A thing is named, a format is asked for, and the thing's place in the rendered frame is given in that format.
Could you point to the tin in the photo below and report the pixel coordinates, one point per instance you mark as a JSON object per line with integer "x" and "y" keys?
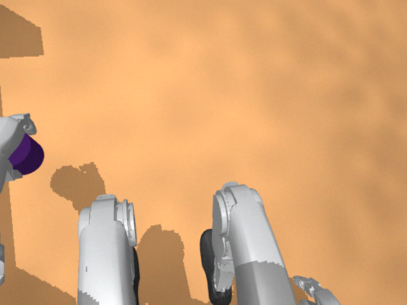
{"x": 28, "y": 156}

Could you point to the right robot hand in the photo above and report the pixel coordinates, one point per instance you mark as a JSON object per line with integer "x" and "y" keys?
{"x": 313, "y": 289}

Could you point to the right robot foot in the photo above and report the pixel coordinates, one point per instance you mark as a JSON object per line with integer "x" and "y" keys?
{"x": 207, "y": 257}

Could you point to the left robot hand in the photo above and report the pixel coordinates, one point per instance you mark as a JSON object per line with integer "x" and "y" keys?
{"x": 12, "y": 131}

